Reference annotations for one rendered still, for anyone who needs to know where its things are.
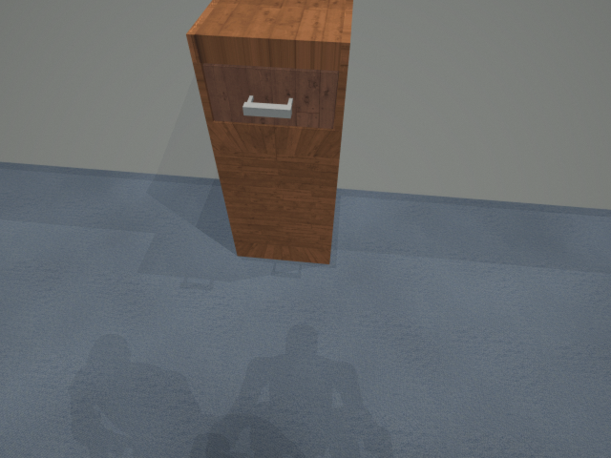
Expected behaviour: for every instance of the drawer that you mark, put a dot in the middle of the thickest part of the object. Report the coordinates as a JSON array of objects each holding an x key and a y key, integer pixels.
[{"x": 314, "y": 93}]

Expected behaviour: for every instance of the handle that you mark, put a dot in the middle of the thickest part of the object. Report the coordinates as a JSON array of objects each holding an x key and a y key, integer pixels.
[{"x": 267, "y": 109}]

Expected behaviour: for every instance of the cabinet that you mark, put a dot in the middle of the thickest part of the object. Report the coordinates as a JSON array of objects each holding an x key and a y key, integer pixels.
[{"x": 279, "y": 182}]

